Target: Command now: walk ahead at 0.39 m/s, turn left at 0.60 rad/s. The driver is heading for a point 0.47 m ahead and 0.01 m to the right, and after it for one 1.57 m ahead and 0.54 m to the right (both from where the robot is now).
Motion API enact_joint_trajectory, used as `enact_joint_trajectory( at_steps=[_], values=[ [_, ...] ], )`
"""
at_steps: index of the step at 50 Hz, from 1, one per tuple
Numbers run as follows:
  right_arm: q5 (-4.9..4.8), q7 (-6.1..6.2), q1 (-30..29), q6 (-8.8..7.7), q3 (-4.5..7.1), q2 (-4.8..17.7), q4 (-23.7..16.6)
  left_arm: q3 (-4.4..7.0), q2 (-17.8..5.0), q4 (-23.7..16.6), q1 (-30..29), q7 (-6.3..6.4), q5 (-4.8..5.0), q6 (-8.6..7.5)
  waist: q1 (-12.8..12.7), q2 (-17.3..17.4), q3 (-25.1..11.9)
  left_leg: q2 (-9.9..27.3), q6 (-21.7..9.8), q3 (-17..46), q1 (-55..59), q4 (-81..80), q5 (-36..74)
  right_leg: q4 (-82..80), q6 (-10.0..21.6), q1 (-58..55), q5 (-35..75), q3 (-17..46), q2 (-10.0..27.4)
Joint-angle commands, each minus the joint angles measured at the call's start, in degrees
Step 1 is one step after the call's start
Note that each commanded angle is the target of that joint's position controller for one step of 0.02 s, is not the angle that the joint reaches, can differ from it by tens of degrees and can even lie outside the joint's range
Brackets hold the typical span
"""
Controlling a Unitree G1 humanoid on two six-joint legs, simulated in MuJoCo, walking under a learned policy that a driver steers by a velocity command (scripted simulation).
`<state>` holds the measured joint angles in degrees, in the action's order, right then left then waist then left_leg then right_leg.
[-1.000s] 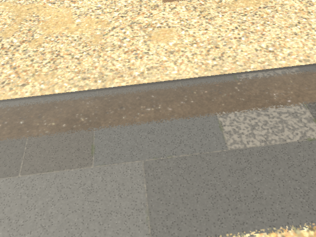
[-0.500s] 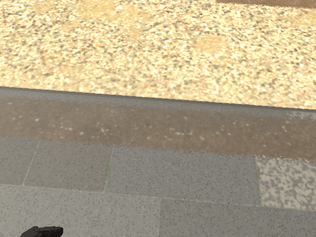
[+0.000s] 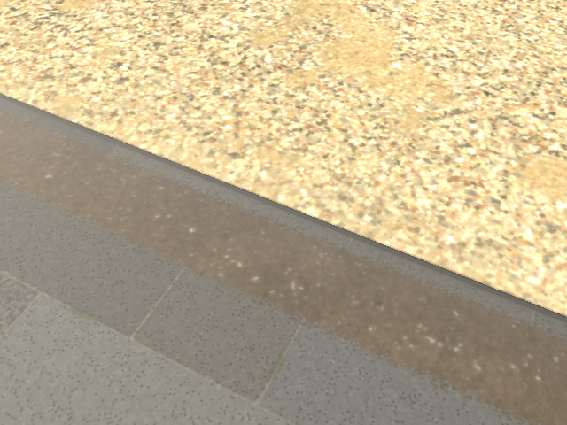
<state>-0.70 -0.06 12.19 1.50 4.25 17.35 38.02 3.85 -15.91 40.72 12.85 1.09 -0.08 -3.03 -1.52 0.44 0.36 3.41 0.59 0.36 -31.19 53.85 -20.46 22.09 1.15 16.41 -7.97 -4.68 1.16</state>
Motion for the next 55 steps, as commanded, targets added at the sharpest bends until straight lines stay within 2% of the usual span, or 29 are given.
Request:
enact_joint_trajectory(
  at_steps=[1, 5, 7, 8, 9, 10, 11, 13, 14, 16, 20, 25, 28, 29, 30, 31, 32, 33, 35, 36, 38, 43, 46, 47, 48, 49, 50, 52, 55],
  values=[
    [-0.08, -0.77, -0.77, -1.16, 0.64, 3.4, -3.56, 3.35, -10.87, -3.75, -4.14, -0.59, 0.74, -1.16, 0.75, -8.15, -3.7, 0.91, -1.38, -1.32, 4.26, -7.55, 2.8, -13.08, 9.76, -1.84, -13.61, 10.94, 14.67],
    [-0.32, -1.35, 0.66, -1.14, 1.02, 3.92, -2.76, 3.58, -11.34, -2.35, -4.26, -1.57, 1.79, -0.39, 2.14, -6.99, -2.99, -0.46, -3.45, -4.57, 11.36, -17.63, 4.69, -9.94, 8.09, -1.61, -17.3, 7.43, 15.53],
    [-0.35, -1.08, 6.74, -1.18, 1.77, 4.49, 0.12, 2.87, -8.97, -1.56, -4.07, -1.61, 1.43, 0.11, 4.5, -4.23, -3.18, -3.25, -5.11, -6.39, 21.56, -22.47, 3.94, -2.08, 5.6, 3.61, -21.28, 2.8, 12.76],
    [-0.76, -0.55, 12.89, -1.31, 3.02, 7.29, 1.84, 1.72, -5.31, -1.81, -4.67, -1.81, 0.34, 0.11, 6.55, 2.97, -3.78, 0.17, -8.01, 1.94, 29.61, -27.71, -1.34, 12.91, 2.47, 10.23, -19.18, -2.7, 8.35],
    [-0.27, 0.13, 15.66, -1.71, 4.62, 15.96, 0.33, 0.39, -1.84, -5.71, -6.76, -2.12, -1.49, -0.46, 5.83, 18.49, -2.36, 14.15, -16.87, 30.78, 38.04, -35.75, -5.41, 36.98, -2.67, 30.35, -25.72, -4.62, -0.24],
    [0.61, -0.42, 14.87, -3.1, 4.02, 14.93, -1.26, 0.92, -5.2, -6.75, -8.93, -2.07, -0.07, -1.95, 7.41, 14.29, -2.95, 18.05, -22.33, 41.57, 37.51, -41.76, -6.93, 44.63, -2.0, 38.69, -26.67, 5.46, -1.63],
    [0.92, -0.51, 12.07, -4.14, 2.73, 10.93, -1.66, 1.58, -8.14, -6.24, -8.72, -2.4, 1.18, -2.83, 5.58, 10.79, -0.54, 17.22, -20.51, 35.4, 35.72, -40.37, 2.82, 45.58, -0.89, 39.02, -21.97, 7.27, 1.33],
    [0.39, -0.24, 7.06, -4.31, 1.31, 6.82, -2.6, 1.66, -8.2, -3.77, -6.84, -2.38, -0.62, -2.78, 3.11, 5.88, -1.38, 12.76, -15.94, 22.19, 31.68, -36.71, 25.27, 41.16, -1.49, 33.08, -13.92, 6.51, 4.03],
    [0.39, 0.21, 5.18, -3.97, 1.03, 6.6, -3.0, 1.69, -7.87, -3.39, -6.42, -2.39, -1.13, -2.43, 2.13, 5.57, -2.01, 11.06, -14.52, 18.06, 29.4, -36.72, 33.0, 38.44, -2.24, 28.97, -10.81, 6.27, 4.36],
    [0.92, 1.18, 4.14, -3.7, 0.89, 6.74, -2.65, 1.01, -5.53, -2.48, -6.22, -2.39, -0.85, -1.63, 1.22, 4.6, -3.5, 8.4, -13.14, 11.93, 27.23, -36.49, 45.0, 34.39, -3.55, 23.21, -4.87, 4.68, 2.77],
    [1.08, 2.41, 4.66, -3.19, 0.64, 6.2, -0.44, -0.67, -1.92, -1.5, -9.21, -2.84, 0.09, -0.87, 2.59, 5.76, -3.88, 5.25, -9.72, 3.41, 25.96, -35.93, 48.31, 17.88, -3.45, 14.67, 6.62, 3.3, 1.16],
    [1.2, 2.08, 5.22, -3.1, 0.92, 6.75, 2.1, -0.12, -3.98, -2.23, -11.32, -4.06, 0.38, -0.8, 3.88, 5.19, -2.08, 8.42, -10.32, 3.56, 28.53, -33.14, 46.77, 12.26, -0.46, 12.62, 5.16, 3.67, 0.18],
    [0.16, 2.96, 2.64, -2.12, 1.46, 7.57, 1.65, 1.21, -6.46, -1.94, -6.69, -4.41, -0.23, -0.92, 0.87, 4.17, -3.67, 7.0, -8.29, 2.15, 29.51, -22.43, 51.96, 5.73, 2.53, 6.61, 5.06, 1.62, -2.76],
    [0.53, 3.28, 3.39, -2.12, 1.45, 7.42, 1.23, 2.21, -9.12, -1.66, -3.25, -3.96, -0.44, -0.95, -0.4, 1.41, -6.69, 3.81, -5.42, 0.1, 26.26, -14.51, 48.8, 4.3, 4.78, -1.4, 18.85, 5.39, -0.97],
    [2.31, 3.4, 5.05, -2.68, 1.0, 6.01, -0.86, 3.41, -14.2, -2.08, 1.02, -3.35, -0.95, -0.85, 0.04, -7.48, -12.61, -2.96, -0.87, -3.34, 13.66, 2.42, 29.06, 6.67, 11.84, -15.6, 42.21, 19.7, 9.35],
    [3.11, 2.77, 6.99, -2.9, -0.14, 3.08, -1.2, 2.69, -12.73, -1.58, 3.44, -3.08, -1.21, -0.44, -0.19, -15.66, -18.81, -10.97, 2.46, 0.89, -1.05, 17.55, -17.21, 2.9, 22.89, -26.86, 48.53, 37.66, 20.17],
    [1.55, 1.88, 6.14, -2.7, 0.37, 5.74, -0.4, 2.07, -9.82, -2.43, 1.8, -2.62, -0.1, 0.14, -0.98, -9.9, -19.83, -7.28, 2.34, 7.53, -2.26, 22.57, -17.18, 0.81, 21.63, -24.3, 32.42, 36.57, 18.54],
    [0.29, 1.63, 2.83, -2.18, 0.61, 6.08, -1.17, 1.95, -8.86, -3.47, -2.25, -2.14, 0.52, 0.66, -0.43, -7.36, -13.09, -5.61, 2.36, 6.91, -5.47, 23.22, -13.83, -0.71, 19.07, -18.26, 21.47, 31.98, 15.92],
    [1.16, 2.36, 0.0, -0.89, 0.98, 5.98, -1.63, 1.41, -7.42, -4.6, -6.59, -1.29, 1.14, 2.0, 1.5, -1.9, -5.48, -2.76, 2.49, 5.92, -3.47, 14.04, -8.84, -4.41, 14.38, -4.93, 7.53, 26.75, 11.92],
    [1.22, 2.48, 0.5, -0.48, 0.69, 4.65, -1.81, 1.67, -8.17, -5.07, -8.05, -1.07, 0.54, 2.6, 2.91, -3.83, -4.12, -3.09, 2.65, 4.54, 0.6, 7.55, -7.06, -5.5, 12.79, 0.49, 3.98, 24.45, 9.04],
    [1.34, 2.67, 1.56, -0.64, 0.08, 2.47, -1.4, 2.47, -9.41, -5.52, -7.72, -0.58, -0.15, 3.43, 2.59, -7.92, -4.98, -4.77, 3.42, 2.81, 5.08, -0.18, -5.54, -5.71, 12.51, 3.09, 4.19, 22.99, 6.83],
    [0.84, 1.94, 0.65, -1.71, 0.38, 3.53, -1.53, 3.35, -10.74, -6.13, -6.74, 0.25, 0.75, 4.44, 1.18, -9.36, -8.47, -5.67, 3.33, 3.5, 10.79, -12.62, 1.91, -3.81, 10.84, 2.31, -2.37, 26.99, 6.71],
    [0.8, 1.22, 2.87, -2.59, 1.08, 3.61, -0.92, 3.08, -9.77, -6.79, -7.46, 0.49, 1.28, 5.41, 3.0, -9.24, -7.29, -5.89, 1.09, 2.02, 18.37, -25.95, 8.33, -0.39, 7.12, 5.5, -8.1, 27.87, 3.95],
    [1.33, 1.49, 4.39, -2.69, 1.97, 6.45, -1.13, 2.55, -7.92, -6.75, -5.86, 0.49, 1.13, 5.45, 3.1, -5.47, -7.05, 0.64, -1.49, 7.31, 22.98, -30.92, 7.01, 4.7, 4.14, 9.84, -14.04, 25.61, 1.16],
    [2.83, 1.93, 5.26, -2.14, 3.25, 11.77, -1.17, 1.8, -4.84, -8.37, -6.02, 0.28, 1.0, 5.07, 2.13, 10.24, -5.88, 13.22, -8.78, 22.89, 25.6, -37.25, -0.53, 18.04, 0.46, 21.29, -24.88, 14.5, -7.35],
    [4.43, 1.67, 3.27, -2.44, 3.29, 11.81, -2.2, 2.51, -7.32, -8.95, -5.83, 0.19, 0.82, 4.08, 2.53, 16.27, -4.76, 19.93, -14.66, 33.95, 21.24, -42.19, -8.97, 31.82, -0.96, 24.5, -24.73, 11.81, -5.92],
    [3.98, 2.06, 0.12, -2.96, 2.31, 8.69, -3.71, 3.46, -10.03, -7.9, -4.89, 0.05, 1.02, 3.81, 1.53, 12.16, -3.5, 17.88, -13.96, 31.28, 20.32, -42.4, -14.1, 38.21, -1.13, 25.21, -19.9, 13.24, -3.61],
    [1.3, 2.91, -2.57, -3.55, 1.65, 6.42, -3.93, 3.85, -9.8, -5.51, -1.74, -0.06, 0.53, 4.23, 0.48, 8.95, -2.47, 12.68, -9.25, 21.89, 23.19, -41.38, -12.0, 44.27, -2.77, 27.72, -13.04, 10.83, -2.38],
    [1.34, 3.28, 1.8, -4.28, 1.29, 5.86, -2.77, 2.77, -6.36, -6.51, -4.11, -0.89, 0.92, 3.9, 3.2, 7.37, -0.79, 10.75, -8.41, 13.99, 24.74, -42.99, -7.98, 46.75, -4.3, 29.39, -7.45, 7.68, -0.57]
  ],
)
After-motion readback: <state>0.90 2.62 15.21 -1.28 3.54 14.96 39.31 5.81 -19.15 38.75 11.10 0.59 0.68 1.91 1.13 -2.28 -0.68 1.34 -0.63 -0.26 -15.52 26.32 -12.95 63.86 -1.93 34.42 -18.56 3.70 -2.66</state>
